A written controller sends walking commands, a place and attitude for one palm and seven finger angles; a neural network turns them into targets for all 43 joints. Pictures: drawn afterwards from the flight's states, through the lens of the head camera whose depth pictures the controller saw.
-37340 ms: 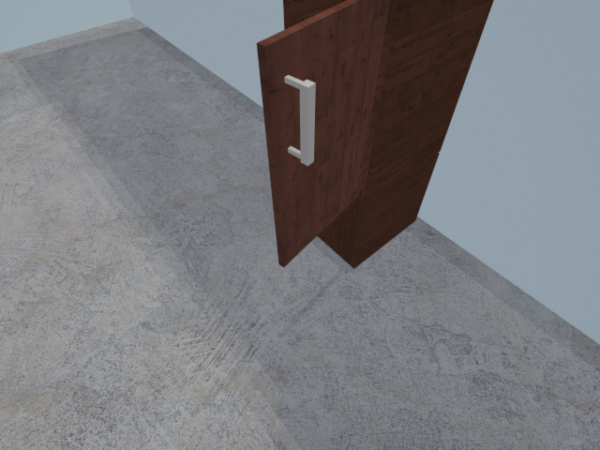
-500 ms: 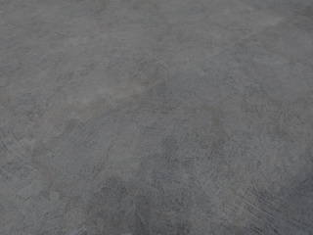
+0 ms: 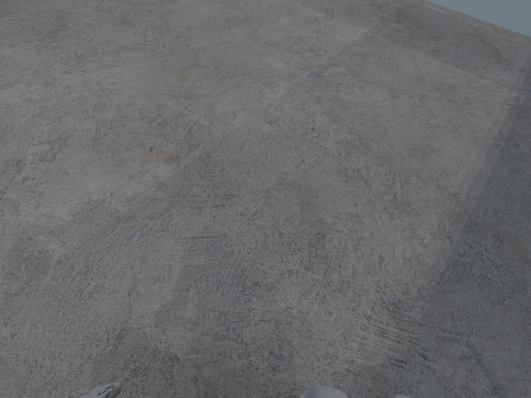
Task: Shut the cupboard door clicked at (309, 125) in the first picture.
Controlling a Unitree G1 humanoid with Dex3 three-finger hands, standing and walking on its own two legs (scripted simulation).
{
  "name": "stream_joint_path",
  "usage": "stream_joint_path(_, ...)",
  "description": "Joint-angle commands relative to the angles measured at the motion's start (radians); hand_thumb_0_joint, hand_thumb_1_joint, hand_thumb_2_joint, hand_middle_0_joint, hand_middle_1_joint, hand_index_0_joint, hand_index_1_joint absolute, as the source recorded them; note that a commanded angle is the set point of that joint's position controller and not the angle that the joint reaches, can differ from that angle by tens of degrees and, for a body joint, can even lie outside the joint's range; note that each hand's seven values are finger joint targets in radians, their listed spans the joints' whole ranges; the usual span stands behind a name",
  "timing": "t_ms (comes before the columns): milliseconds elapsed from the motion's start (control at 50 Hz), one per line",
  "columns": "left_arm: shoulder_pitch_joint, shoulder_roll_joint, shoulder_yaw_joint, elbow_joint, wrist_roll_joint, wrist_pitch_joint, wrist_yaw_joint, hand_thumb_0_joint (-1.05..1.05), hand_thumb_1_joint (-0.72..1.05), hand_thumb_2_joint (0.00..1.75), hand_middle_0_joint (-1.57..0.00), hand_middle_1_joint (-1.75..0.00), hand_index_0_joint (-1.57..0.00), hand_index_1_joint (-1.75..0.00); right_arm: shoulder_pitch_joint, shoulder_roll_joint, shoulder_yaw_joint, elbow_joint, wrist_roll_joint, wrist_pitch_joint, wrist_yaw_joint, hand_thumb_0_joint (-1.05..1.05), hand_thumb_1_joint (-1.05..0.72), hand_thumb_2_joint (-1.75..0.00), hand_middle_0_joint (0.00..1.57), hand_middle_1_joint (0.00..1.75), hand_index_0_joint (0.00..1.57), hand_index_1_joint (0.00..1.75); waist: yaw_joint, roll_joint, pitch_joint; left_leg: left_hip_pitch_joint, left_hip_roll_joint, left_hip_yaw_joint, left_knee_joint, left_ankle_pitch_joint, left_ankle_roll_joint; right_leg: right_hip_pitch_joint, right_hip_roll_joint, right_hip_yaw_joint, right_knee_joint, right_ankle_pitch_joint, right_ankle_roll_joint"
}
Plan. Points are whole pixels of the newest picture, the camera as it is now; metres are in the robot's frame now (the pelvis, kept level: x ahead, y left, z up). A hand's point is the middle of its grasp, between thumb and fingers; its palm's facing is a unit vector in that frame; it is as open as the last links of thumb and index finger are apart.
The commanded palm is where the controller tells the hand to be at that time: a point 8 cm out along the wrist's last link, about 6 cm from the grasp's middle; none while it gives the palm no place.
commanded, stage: turn to face it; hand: left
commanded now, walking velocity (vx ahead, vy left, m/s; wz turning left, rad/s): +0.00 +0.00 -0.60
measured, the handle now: out of the picture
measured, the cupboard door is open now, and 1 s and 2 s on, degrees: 56 56 56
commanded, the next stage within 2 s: take the last steps up to it in 1.84 s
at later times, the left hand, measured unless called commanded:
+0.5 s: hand (173, 384) +0.15 +0.16 -0.17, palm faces -0.27 -0.94 -0.22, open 7.4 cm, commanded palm none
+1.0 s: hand (222, 334) +0.24 +0.09 -0.16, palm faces -0.55 -0.78 -0.29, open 7.4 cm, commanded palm none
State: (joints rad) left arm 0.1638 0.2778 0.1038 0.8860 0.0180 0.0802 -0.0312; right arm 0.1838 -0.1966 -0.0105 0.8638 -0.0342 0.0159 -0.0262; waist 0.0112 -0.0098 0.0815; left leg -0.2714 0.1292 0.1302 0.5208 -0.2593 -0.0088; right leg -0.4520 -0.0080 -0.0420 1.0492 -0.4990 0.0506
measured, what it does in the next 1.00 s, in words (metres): steps on the spot, turning right: right foot, then left foot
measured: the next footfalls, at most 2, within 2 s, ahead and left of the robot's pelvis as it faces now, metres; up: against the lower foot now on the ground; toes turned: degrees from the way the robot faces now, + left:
right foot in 0.18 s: +0.03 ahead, -0.13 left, +0.00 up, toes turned -12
left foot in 0.54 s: +0.12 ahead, +0.11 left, +0.00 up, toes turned -16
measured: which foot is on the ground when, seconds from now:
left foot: down 0.00-0.18, up 0.20-0.52, down 0.54-0.90, up 0.92-1.00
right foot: up 0.00-0.16, down 0.18-0.54, up 0.56-0.88, down 0.90-1.00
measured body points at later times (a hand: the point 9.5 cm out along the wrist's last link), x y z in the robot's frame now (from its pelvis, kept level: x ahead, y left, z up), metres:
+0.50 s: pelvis +0.03 -0.01 +0.00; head +0.07 -0.02 +0.44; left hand +0.17 +0.21 -0.15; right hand +0.03 -0.29 -0.14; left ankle +0.07 +0.12 -0.72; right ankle +0.00 -0.13 -0.74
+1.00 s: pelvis +0.03 -0.03 -0.01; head +0.06 -0.08 +0.43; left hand +0.27 +0.13 -0.13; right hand -0.08 -0.28 -0.17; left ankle +0.07 +0.12 -0.68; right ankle -0.03 -0.11 -0.74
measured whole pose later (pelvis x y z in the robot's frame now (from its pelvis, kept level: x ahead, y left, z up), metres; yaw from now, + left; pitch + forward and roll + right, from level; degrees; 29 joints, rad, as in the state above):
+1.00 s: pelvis +0.03 -0.03 -0.01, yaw -36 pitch +1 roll +0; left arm 0.16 0.22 0.06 0.88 0.02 0.04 -0.02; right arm 0.20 -0.28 -0.06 0.91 -0.01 0.08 -0.02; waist -0.01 0.07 0.09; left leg -0.42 0.12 0.08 1.03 -0.51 -0.06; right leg -0.30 0.01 -0.04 0.61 -0.33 -0.03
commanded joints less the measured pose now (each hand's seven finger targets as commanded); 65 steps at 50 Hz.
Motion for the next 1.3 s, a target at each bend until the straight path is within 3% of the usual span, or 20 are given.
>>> stream_joint_path(0,-0.033,0.017,-0.009,-0.101,0.0,-0.025,-0.011,0.0,0.9,0.9,-0.2,-0.3,-0.2,-0.3,0.075,-0.229,-0.077,-0.034,0.0,-0.015,-0.008,0.0,-0.9,-0.9,0.2,0.3,0.2,0.3,-0.044,0.213,-0.143,0.181,0.222,-0.082,-0.132,0.433,0.124,0.014,-0.01,-0.031,-0.176,0.054,-0.007)
stream_joint_path(120,0.081,0.077,0.003,-0.076,0.007,-0.045,-0.004,0.0,0.9,0.9,-0.2,-0.3,-0.2,-0.3,0.028,-0.239,-0.09,-0.041,0.013,-0.005,0.008,0.0,-0.9,-0.9,0.2,0.3,0.2,0.3,0.028,0.126,-0.161,0.021,0.182,0.018,0.086,0.245,0.023,0.333,-0.021,-0.027,-0.597,0.344,-0.061)
stream_joint_path(160,0.171,0.251,0.03,-0.051,0.009,-0.059,0.023,0.0,0.9,0.9,-0.2,-0.3,-0.2,-0.3,-0.044,-0.136,-0.06,-0.107,0.021,0.007,0.013,0.0,-0.9,-0.9,0.2,0.3,0.2,0.3,0.089,-0.31,-0.134,-0.33,-0.053,0.026,0.511,-0.412,-0.067,0.437,-0.381,0.471,-0.728,0.764,-0.246)
stream_joint_path(200,0.114,0.205,0.025,-0.065,0.003,-0.058,0.039,0.0,0.9,0.9,-0.2,-0.3,-0.2,-0.3,-0.047,-0.156,-0.063,-0.088,0.023,0.022,0.005,0.0,-0.9,-0.9,0.2,0.3,0.2,0.3,0.051,-0.225,-0.093,-0.381,-0.018,-0.136,0.663,-0.294,-0.056,0.341,-0.334,0.438,-0.764,0.528,-0.276)
stream_joint_path(280,-0.014,0.137,0.003,-0.1,0.003,-0.063,0.042,0.0,0.9,0.9,-0.2,-0.3,-0.2,-0.3,0.01,-0.149,-0.063,-0.045,0.017,0.019,0.015,0.0,-0.9,-0.9,0.2,0.3,0.2,0.3,-0.019,-0.16,-0.123,-0.28,-0.027,-0.113,0.577,-0.124,-0.081,0.286,-0.208,0.26,-0.71,0.565,-0.219)
stream_joint_path(400,0.048,0.166,0.012,-0.07,0.009,-0.06,0.038,0.0,0.9,0.9,-0.2,-0.3,-0.2,-0.3,-0.018,-0.121,-0.056,-0.058,0.025,0.009,0.009,0.0,-0.9,-0.9,0.2,0.3,0.2,0.3,0.012,-0.132,-0.148,-0.189,-0.082,-0.089,0.291,-0.159,-0.083,0.31,-0.207,0.344,-0.662,0.639,-0.244)
stream_joint_path(480,-0.021,0.143,0.013,-0.077,-0.001,-0.048,0.037,0.0,0.9,0.9,-0.2,-0.3,-0.2,-0.3,0.11,-0.135,-0.057,-0.021,0.031,-0.011,-0.002,0.0,-0.9,-0.9,0.2,0.3,0.2,0.3,-0.057,-0.123,-0.172,0.093,-0.092,-0.09,-0.069,0.049,-0.068,0.153,-0.143,0.347,-0.559,0.547,-0.155)
stream_joint_path(520,0.026,0.038,-0.011,-0.103,-0.017,-0.041,0.024,0.0,0.9,0.9,-0.2,-0.3,-0.2,-0.3,0.139,-0.297,-0.084,-0.027,0.009,-0.026,-0.01,0.0,-0.9,-0.9,0.2,0.3,0.2,0.3,-0.051,0.341,-0.191,0.269,0.292,-0.464,-0.241,0.206,0.077,-0.12,0.081,0.112,-0.22,-0.049,-0.035)
stream_joint_path(560,0.021,0.068,0.0,-0.111,0.001,-0.039,0.018,0.0,0.9,0.9,-0.2,-0.3,-0.2,-0.3,0.102,-0.276,-0.072,-0.06,-0.002,-0.016,-0.01,0.0,-0.9,-0.9,0.2,0.3,0.2,0.3,-0.039,0.183,-0.155,0.104,0.349,-0.418,-0.239,0.178,0.178,-0.073,0.014,0.103,0.07,-0.097,-0.028)
stream_joint_path(620,0.002,0.061,0.01,-0.079,0.006,-0.023,-0.003,0.0,0.9,0.9,-0.2,-0.3,-0.2,-0.3,0.018,-0.218,-0.058,-0.072,-0.003,-0.021,-0.017,0.0,-0.9,-0.9,0.2,0.3,0.2,0.3,-0.006,0.22,-0.068,0.083,0.221,-0.215,-0.209,0.333,0.124,-0.113,-0.013,0.066,0.135,0.026,0.0)
stream_joint_path(780,-0.045,0.012,-0.011,-0.098,0.0,-0.029,-0.012,0.0,0.9,0.9,-0.2,-0.3,-0.2,-0.3,0.09,-0.238,-0.084,-0.025,0.0,-0.013,-0.005,0.0,-0.9,-0.9,0.2,0.3,0.2,0.3,-0.049,0.235,-0.131,0.189,0.23,-0.054,-0.107,0.435,0.121,0.031,-0.002,-0.052,-0.245,0.065,-0.012)
stream_joint_path(840,0.042,0.041,-0.005,-0.079,0.002,-0.04,-0.008,0.0,0.9,0.9,-0.2,-0.3,-0.2,-0.3,0.043,-0.249,-0.093,-0.034,0.008,-0.006,0.003,0.0,-0.9,-0.9,0.2,0.3,0.2,0.3,0.002,0.191,-0.149,0.111,0.217,0.003,0.022,0.335,0.059,0.22,0.008,-0.066,-0.509,0.252,-0.038)
stream_joint_path(860,0.108,0.089,0.006,-0.058,0.007,-0.05,-0.004,0.0,0.9,0.9,-0.2,-0.3,-0.2,-0.3,0.032,-0.228,-0.092,-0.04,0.015,-0.005,0.008,0.0,-0.9,-0.9,0.2,0.3,0.2,0.3,0.038,0.086,-0.176,0.021,0.166,0.04,0.153,0.226,0.007,0.354,-0.041,0.006,-0.634,0.378,-0.062)
stream_joint_path(880,0.161,0.208,0.028,-0.043,0.017,-0.066,0.011,0.0,0.9,0.9,-0.2,-0.3,-0.2,-0.3,0.013,-0.138,-0.071,-0.08,0.023,-0.002,0.012,0.0,-0.9,-0.9,0.2,0.3,0.2,0.3,0.07,-0.279,-0.169,-0.249,0.011,0.093,0.387,-0.253,-0.057,0.502,-0.292,0.369,-0.729,0.653,-0.155)
stream_joint_path(900,0.199,0.252,0.033,-0.028,0.002,-0.062,0.026,0.0,0.9,0.9,-0.2,-0.3,-0.2,-0.3,-0.05,-0.151,-0.061,-0.111,0.021,0.011,0.005,0.0,-0.9,-0.9,0.2,0.3,0.2,0.3,0.095,-0.311,-0.148,-0.337,-0.048,-0.027,0.574,-0.422,-0.065,0.437,-0.393,0.493,-0.719,0.843,-0.257)
stream_joint_path(940,0.101,0.193,0.03,-0.051,0.002,-0.057,0.044,0.0,0.9,0.9,-0.2,-0.3,-0.2,-0.3,-0.056,-0.145,-0.065,-0.096,0.023,0.021,0.002,0.0,-0.9,-0.9,0.2,0.3,0.2,0.3,0.043,-0.249,-0.102,-0.394,-0.011,-0.134,0.672,-0.282,-0.057,0.369,-0.32,0.431,-0.748,0.586,-0.264)
stream_joint_path(1020,0.031,0.132,0.002,-0.072,-0.002,-0.071,0.043,0.0,0.9,0.9,-0.2,-0.3,-0.2,-0.3,-0.018,-0.146,-0.062,-0.051,0.018,0.017,0.012,0.0,-0.9,-0.9,0.2,0.3,0.2,0.3,-0.006,-0.142,-0.147,-0.304,-0.03,-0.124,0.584,-0.132,-0.084,0.357,-0.211,0.276,-0.679,0.733,-0.224)
stream_joint_path(1240,0.01,0.158,0.014,-0.059,0.005,-0.056,0.041,0.0,0.9,0.9,-0.2,-0.3,-0.2,-0.3,0.019,-0.133,-0.058,-0.049,0.033,-0.002,0.0,0.0,-0.9,-0.9,0.2,0.3,0.2,0.3,-0.031,-0.132,-0.149,-0.013,-0.105,-0.11,0.048,-0.033,-0.073,0.222,-0.167,0.407,-0.587,0.667,-0.193)
stream_joint_path(1260,-0.012,0.143,0.01,-0.067,-0.002,-0.051,0.04,0.0,0.9,0.9,-0.2,-0.3,-0.2,-0.3,0.076,-0.149,-0.06,-0.032,0.032,-0.011,-0.003,0.0,-0.9,-0.9,0.2,0.3,0.2,0.3,-0.06,-0.092,-0.165,0.113,-0.086,-0.106,-0.082,0.074,-0.068,0.15,-0.12,0.363,-0.541,0.58,-0.146)
stream_joint_path(1280,0.019,0.082,-0.001,-0.081,-0.013,-0.045,0.035,0.0,0.9,0.9,-0.2,-0.3,-0.2,-0.3,0.098,-0.224,-0.069,-0.028,0.02,-0.023,-0.007,0.0,-0.9,-0.9,0.2,0.3,0.2,0.3,-0.053,0.108,-0.193,0.234,0.085,-0.278,-0.199,0.117,-0.018,0.017,0.0,0.279,-0.419,0.333,-0.087)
